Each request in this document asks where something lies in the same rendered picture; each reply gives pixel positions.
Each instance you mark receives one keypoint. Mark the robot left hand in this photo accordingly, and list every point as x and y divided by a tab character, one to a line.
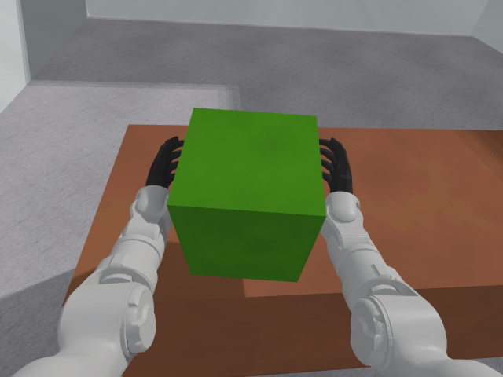
162	166

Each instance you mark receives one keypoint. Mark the robot left forearm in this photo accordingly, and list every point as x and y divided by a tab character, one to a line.
138	252

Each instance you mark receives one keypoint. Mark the pedestal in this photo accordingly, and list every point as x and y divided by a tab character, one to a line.
432	204

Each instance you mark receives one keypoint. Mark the robot left upper arm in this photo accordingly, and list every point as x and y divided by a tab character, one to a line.
103	327

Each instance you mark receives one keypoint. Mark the robot right forearm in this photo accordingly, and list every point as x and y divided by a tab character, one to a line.
357	262

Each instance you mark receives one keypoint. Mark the carton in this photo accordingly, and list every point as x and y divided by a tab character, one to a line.
247	199

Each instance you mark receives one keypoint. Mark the robot right upper arm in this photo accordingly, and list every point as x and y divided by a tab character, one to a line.
403	336

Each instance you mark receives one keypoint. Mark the robot right hand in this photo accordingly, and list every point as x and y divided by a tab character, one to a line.
340	178

